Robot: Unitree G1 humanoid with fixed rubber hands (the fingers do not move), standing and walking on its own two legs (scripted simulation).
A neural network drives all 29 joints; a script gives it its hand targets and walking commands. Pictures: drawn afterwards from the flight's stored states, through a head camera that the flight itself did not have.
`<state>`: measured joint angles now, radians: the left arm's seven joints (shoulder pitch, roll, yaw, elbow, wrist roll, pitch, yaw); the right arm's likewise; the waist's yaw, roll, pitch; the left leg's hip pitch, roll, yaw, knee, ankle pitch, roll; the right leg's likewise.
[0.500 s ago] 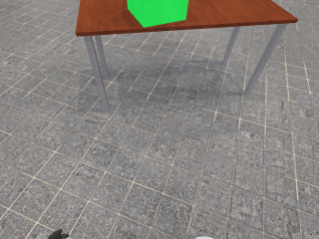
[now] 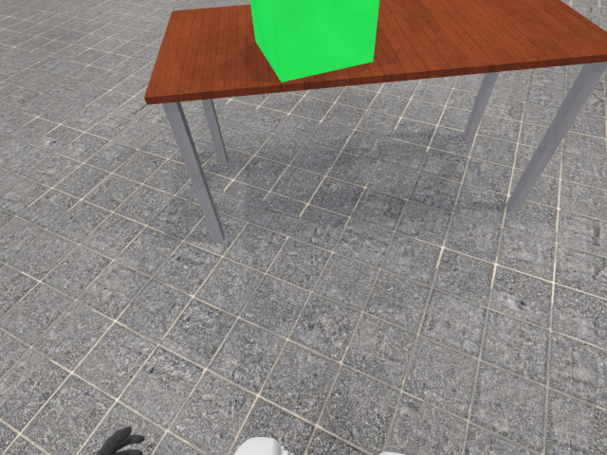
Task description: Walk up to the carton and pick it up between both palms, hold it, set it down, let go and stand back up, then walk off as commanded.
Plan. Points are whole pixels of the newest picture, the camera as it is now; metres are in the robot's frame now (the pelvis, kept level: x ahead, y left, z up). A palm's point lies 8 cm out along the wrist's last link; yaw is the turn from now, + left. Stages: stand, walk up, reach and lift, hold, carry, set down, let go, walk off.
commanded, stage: walk up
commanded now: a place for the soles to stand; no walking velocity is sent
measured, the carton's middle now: out of the picture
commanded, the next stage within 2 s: none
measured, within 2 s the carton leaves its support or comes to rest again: neither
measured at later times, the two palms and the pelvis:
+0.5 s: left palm (144, 433) +0.18 +0.25 -0.11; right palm (562, 383) +0.22 -0.35 -0.10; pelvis +0.13 -0.05 -0.01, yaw +5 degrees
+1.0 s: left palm (157, 392) +0.24 +0.25 -0.12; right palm (508, 283) +0.38 -0.34 -0.10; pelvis +0.24 -0.05 -0.01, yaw +9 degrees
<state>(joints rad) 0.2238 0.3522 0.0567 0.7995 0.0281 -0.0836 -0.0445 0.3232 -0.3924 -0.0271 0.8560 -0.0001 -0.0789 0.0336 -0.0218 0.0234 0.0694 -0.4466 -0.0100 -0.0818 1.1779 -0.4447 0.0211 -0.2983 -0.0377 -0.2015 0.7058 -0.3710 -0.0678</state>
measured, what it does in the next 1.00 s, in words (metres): walks ahead: left foot, then right foot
